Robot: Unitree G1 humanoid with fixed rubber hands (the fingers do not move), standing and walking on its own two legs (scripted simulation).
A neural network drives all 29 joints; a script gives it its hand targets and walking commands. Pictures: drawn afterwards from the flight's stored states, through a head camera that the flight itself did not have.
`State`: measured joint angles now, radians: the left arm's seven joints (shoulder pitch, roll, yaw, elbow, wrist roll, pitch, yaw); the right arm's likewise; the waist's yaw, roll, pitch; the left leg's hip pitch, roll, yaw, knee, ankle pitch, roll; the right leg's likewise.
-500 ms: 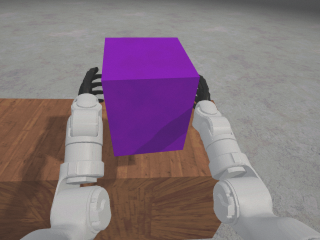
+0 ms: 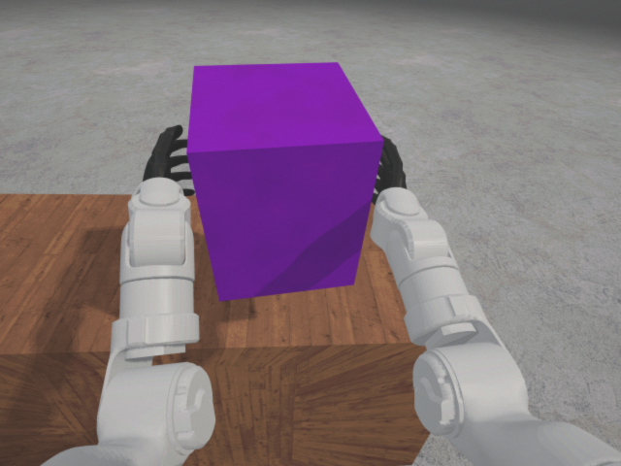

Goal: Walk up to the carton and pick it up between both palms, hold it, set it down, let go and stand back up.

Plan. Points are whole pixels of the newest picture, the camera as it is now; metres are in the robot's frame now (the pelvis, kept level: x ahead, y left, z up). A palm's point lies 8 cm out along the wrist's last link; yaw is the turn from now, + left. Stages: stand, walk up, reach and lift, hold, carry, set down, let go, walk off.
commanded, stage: hold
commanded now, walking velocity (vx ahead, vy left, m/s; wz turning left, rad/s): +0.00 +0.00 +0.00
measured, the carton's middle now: (278, 181) +0.44 +0.02 +0.19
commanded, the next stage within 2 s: set down in 1.46 s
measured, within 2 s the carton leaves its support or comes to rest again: neither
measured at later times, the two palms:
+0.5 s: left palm (163, 188) +0.36 +0.16 +0.23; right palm (390, 195) +0.37 -0.12 +0.21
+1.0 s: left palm (163, 189) +0.36 +0.16 +0.23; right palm (390, 195) +0.37 -0.12 +0.21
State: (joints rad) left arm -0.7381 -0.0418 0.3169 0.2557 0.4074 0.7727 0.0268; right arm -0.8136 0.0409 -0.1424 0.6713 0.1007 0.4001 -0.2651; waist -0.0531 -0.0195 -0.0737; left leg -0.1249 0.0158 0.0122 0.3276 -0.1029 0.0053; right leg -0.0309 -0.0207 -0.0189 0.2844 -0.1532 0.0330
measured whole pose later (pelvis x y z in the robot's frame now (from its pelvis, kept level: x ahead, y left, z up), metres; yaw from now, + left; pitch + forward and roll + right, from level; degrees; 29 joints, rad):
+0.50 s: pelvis +0.00 +0.00 +0.00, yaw +0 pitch -6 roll -1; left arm -0.74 -0.04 0.32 0.26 0.42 0.79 0.00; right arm -0.81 0.04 -0.14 0.67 0.10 0.40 -0.27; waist -0.06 -0.02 -0.07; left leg -0.12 0.02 0.01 0.33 -0.10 0.01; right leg -0.03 -0.02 -0.02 0.28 -0.15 0.03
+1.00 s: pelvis +0.00 +0.00 +0.00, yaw +0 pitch -6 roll -1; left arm -0.74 -0.04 0.32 0.25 0.43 0.79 -0.01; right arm -0.81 0.04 -0.14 0.67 0.10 0.40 -0.27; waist -0.06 -0.02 -0.07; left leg -0.12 0.02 0.01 0.32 -0.10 0.01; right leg -0.03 -0.02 -0.02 0.28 -0.15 0.03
